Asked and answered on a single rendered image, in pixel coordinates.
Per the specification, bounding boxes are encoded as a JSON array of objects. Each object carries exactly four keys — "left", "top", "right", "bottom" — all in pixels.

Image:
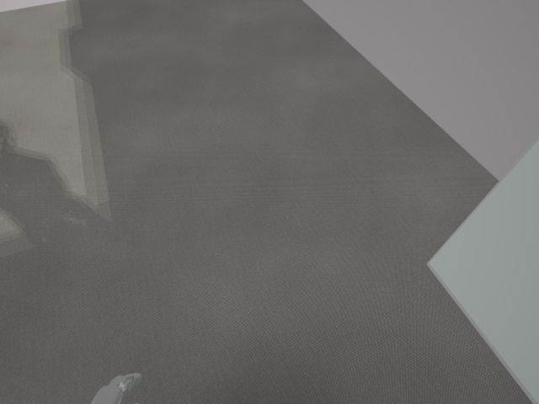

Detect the fridge door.
[{"left": 430, "top": 140, "right": 539, "bottom": 404}]

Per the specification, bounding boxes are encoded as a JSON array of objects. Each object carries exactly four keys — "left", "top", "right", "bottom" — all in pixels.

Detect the left robot hand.
[{"left": 91, "top": 373, "right": 141, "bottom": 404}]

